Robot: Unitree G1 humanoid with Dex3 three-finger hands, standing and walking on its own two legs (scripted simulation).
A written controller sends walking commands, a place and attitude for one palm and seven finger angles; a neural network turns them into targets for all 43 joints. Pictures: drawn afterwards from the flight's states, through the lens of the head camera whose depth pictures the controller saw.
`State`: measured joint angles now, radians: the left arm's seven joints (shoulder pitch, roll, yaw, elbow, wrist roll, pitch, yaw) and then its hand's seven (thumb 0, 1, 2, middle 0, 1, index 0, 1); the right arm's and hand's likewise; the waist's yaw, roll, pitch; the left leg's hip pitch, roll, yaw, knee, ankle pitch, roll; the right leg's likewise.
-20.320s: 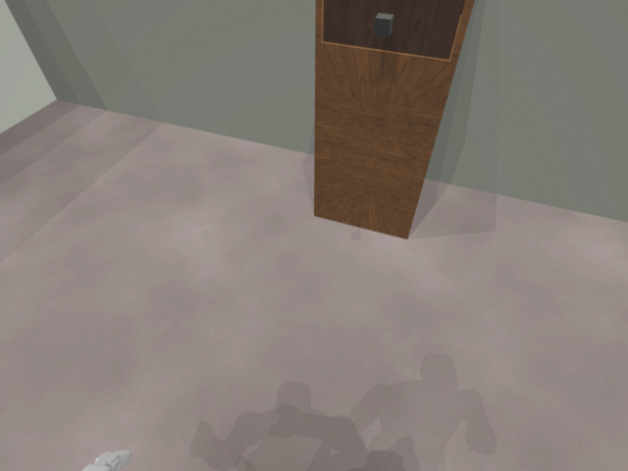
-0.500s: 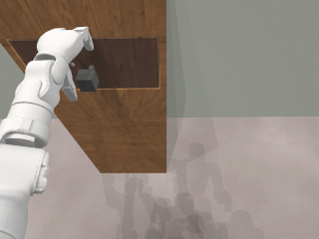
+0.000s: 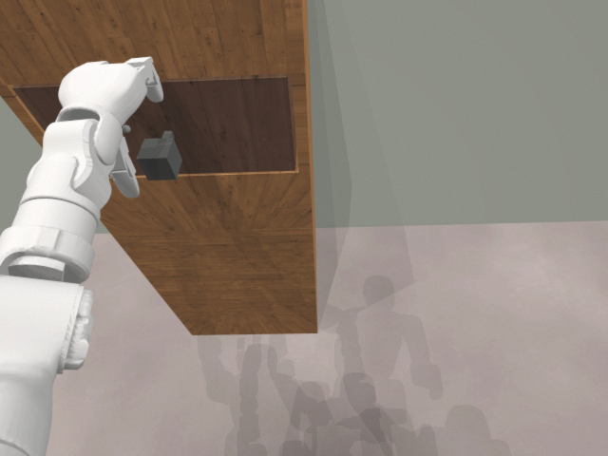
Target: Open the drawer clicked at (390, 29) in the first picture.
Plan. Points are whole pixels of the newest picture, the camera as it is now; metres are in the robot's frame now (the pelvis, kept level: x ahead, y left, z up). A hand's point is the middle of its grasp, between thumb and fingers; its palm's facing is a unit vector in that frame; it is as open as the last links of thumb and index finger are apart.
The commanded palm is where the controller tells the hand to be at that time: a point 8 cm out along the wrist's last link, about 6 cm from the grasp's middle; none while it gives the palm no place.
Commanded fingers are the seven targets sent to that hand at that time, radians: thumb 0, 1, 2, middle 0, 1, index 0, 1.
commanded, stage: re-aim the fingers above the handle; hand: left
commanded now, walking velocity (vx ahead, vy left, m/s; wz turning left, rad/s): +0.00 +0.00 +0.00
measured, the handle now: (163, 150) +0.53 +0.21 +0.10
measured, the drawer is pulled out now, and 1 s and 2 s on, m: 0.00 0.00 0.00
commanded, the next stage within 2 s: lower the fingers behind the handle in 0.64 s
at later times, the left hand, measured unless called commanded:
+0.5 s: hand (151, 120) +0.50 +0.19 +0.18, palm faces +0.04 -0.05 -1.00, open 13.4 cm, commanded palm +0.47 +0.23 +0.23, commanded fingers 0.00 -0.50 0.30 -0.30 -1.20 -0.30 -1.20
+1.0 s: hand (136, 151) +0.49 +0.23 +0.14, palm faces -0.07 +0.00 -1.00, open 13.8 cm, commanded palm +0.48 +0.23 +0.21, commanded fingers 0.00 -0.50 0.30 -0.30 -1.20 -0.30 -1.20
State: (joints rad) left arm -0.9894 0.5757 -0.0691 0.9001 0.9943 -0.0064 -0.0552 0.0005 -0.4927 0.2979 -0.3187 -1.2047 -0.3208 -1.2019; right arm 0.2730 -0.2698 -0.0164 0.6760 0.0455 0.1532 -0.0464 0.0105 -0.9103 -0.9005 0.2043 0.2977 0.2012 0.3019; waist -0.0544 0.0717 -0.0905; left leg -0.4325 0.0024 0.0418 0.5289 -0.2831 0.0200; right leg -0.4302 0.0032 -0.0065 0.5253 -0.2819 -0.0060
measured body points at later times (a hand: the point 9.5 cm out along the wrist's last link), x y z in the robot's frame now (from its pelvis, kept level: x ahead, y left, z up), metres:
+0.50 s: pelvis +0.00 +0.00 +0.00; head +0.05 -0.02 +0.45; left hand +0.49 +0.19 +0.23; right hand +0.06 -0.26 -0.14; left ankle -0.02 +0.11 -0.73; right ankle -0.02 -0.12 -0.73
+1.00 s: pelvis -0.01 +0.00 +0.00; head +0.06 -0.01 +0.44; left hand +0.48 +0.22 +0.20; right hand +0.01 -0.28 -0.13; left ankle -0.02 +0.11 -0.73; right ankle -0.02 -0.12 -0.73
